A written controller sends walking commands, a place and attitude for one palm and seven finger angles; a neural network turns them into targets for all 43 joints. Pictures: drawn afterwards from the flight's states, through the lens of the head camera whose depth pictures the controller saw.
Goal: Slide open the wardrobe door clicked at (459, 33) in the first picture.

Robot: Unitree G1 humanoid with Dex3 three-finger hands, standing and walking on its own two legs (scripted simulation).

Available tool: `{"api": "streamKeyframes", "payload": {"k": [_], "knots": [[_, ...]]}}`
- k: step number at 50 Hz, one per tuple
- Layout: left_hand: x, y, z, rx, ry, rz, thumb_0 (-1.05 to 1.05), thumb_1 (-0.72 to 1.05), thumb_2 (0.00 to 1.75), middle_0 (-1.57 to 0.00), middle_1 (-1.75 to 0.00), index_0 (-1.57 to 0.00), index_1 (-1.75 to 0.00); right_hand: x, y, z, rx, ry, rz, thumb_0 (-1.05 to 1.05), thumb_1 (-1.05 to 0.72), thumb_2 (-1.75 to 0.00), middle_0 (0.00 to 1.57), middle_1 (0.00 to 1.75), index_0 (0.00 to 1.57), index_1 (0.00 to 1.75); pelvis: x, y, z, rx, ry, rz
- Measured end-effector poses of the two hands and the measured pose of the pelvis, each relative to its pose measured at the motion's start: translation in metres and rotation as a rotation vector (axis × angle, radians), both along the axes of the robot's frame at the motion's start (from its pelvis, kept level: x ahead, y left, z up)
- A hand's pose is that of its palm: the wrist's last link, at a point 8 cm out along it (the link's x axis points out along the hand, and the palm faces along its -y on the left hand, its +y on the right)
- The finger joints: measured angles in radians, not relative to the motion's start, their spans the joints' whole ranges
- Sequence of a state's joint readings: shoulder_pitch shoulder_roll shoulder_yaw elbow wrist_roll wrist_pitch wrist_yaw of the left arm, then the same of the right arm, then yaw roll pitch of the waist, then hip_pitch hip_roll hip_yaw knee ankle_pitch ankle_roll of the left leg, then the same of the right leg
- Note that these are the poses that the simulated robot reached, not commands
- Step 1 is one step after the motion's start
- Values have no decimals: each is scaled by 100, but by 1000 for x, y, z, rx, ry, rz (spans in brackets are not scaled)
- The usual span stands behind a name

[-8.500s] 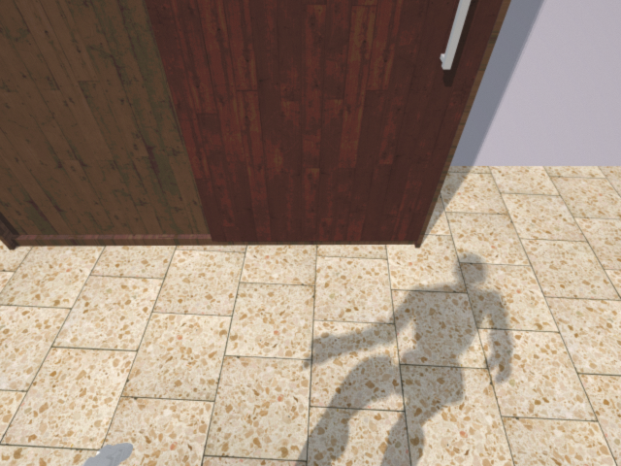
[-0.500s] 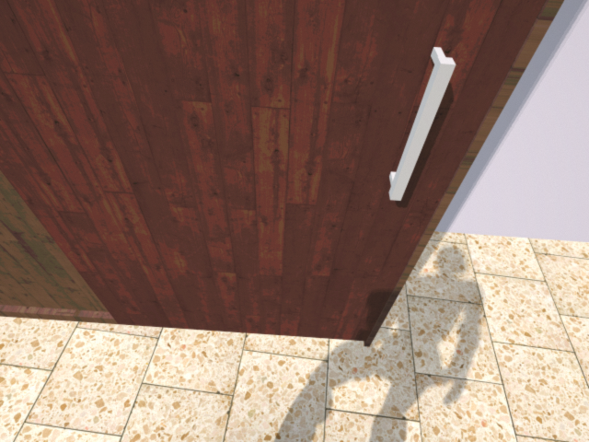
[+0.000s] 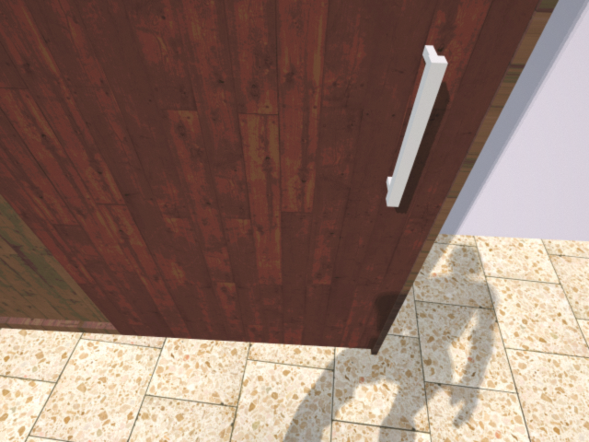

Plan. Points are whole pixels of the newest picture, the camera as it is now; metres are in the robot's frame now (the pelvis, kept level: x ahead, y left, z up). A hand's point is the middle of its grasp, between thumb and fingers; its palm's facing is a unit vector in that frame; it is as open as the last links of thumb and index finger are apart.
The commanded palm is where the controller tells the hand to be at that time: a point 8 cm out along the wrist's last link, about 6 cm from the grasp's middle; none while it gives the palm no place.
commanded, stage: come to a stop and stand still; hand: right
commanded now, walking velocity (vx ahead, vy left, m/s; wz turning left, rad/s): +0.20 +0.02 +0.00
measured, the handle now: (408, 136) +0.50 -0.14 +0.17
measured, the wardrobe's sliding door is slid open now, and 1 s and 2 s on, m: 0.00 0.00 0.00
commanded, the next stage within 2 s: look again from close up in 1.54 s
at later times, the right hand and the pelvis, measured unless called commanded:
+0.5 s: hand out of the picture +0.06 -0.19 -0.16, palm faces +0.04 +0.96 -0.26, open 7.3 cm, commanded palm none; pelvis +0.03 +0.01 +0.00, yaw -1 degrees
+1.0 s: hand out of the picture -0.03 -0.22 -0.16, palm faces +0.02 +0.98 -0.22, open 7.4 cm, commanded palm none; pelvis -0.04 -0.03 +0.01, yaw -1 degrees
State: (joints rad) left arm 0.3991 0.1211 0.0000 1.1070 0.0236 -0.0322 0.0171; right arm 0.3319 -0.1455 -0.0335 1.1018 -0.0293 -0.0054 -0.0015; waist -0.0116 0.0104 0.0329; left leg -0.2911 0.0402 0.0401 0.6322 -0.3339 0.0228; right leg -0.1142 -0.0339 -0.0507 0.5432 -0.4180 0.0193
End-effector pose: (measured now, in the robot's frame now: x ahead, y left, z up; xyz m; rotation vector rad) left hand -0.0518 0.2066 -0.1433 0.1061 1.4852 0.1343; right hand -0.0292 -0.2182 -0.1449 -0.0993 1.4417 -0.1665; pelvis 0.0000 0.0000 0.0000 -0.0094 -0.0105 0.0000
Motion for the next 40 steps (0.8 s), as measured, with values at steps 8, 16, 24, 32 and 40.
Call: {"api": "streamKeyframes", "payload": {"k": [8,16,24,32,40], "knots": [[24,-6,-6,-6,49,5,0,90,90,-20,-29,-20,-30,32,2,-4,-17,-34,-22,1,-91,-90,20,29,20,30,25,0,-6,13,4,-32],[83,-2,2,42,-60,-15,2,93,90,-20,-29,-20,-30,53,-5,-1,-21,3,-23,2,-92,-90,20,29,20,30,38,-5,3,-2,-3,-16],[106,26,1,54,-121,-1,1,92,90,-20,-29,-20,-30,80,-16,14,-95,-83,28,1,-92,-90,20,29,20,30,31,6,5,-17,23,-13],[126,33,18,96,-302,-26,1,91,90,-20,-29,-20,-30,81,-23,10,-83,-197,71,1,-91,-90,20,29,20,30,7,-4,3,-3,-13,-13],[107,10,29,75,-363,-71,0,90,90,-20,-29,-20,-30,62,-32,15,-49,-252,87,1,-91,-90,20,29,20,30,-21,-19,7,14,-34,-6]]}}
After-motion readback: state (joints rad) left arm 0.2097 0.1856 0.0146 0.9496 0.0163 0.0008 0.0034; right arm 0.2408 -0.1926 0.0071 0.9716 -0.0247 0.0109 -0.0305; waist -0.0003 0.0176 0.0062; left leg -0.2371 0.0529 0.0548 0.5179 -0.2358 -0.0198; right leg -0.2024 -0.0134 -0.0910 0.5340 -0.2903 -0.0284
